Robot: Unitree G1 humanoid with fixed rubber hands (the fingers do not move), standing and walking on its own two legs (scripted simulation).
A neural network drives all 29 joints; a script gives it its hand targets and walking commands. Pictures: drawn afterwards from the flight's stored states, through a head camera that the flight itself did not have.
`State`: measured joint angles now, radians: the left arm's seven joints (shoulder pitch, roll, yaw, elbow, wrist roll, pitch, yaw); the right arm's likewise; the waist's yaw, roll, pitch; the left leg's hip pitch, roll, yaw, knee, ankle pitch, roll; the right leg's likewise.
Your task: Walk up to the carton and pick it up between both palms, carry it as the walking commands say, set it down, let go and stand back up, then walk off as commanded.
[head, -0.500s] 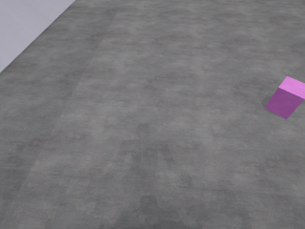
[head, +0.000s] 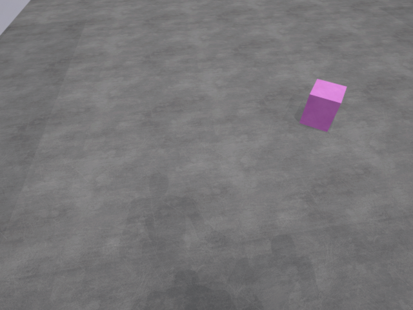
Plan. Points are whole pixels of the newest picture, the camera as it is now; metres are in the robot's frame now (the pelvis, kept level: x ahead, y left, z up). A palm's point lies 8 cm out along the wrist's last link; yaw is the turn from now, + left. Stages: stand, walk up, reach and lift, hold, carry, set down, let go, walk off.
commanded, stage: walk up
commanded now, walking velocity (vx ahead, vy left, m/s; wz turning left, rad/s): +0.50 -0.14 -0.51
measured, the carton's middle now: (322, 105) +1.48 -0.84 -0.64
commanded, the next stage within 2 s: none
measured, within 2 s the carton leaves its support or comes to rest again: neither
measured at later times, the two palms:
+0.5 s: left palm (166, 259) +0.27 +0.10 -0.15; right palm out of the picture +0.06 -0.39 -0.15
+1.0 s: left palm (204, 173) +0.51 +0.01 -0.13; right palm (391, 223) +0.33 -0.46 -0.11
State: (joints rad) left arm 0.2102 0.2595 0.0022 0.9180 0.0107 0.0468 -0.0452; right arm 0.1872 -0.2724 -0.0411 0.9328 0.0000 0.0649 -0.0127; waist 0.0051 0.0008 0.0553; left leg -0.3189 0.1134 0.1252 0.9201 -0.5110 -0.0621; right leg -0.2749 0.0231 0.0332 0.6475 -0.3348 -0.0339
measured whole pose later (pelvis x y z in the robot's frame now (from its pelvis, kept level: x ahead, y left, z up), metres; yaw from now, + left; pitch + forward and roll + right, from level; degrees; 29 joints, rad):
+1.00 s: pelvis +0.39 -0.21 +0.01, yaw -23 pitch +3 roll -1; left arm 0.28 0.23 0.02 0.92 0.01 -0.03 -0.04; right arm 0.23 -0.24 -0.03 0.98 0.00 -0.06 0.01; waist 0.01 -0.01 0.06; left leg -0.26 0.16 0.12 0.50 -0.27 -0.08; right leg -0.45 0.01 0.01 1.04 -0.41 -0.03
